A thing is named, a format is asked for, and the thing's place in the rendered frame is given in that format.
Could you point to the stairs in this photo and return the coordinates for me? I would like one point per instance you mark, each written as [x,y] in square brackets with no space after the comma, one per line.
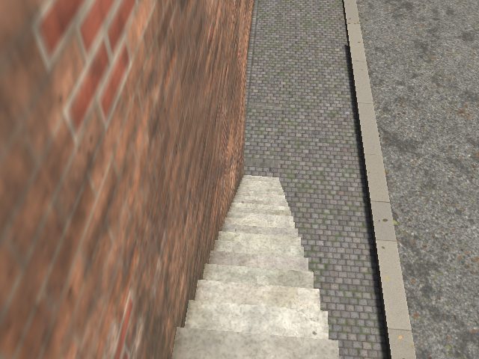
[257,298]

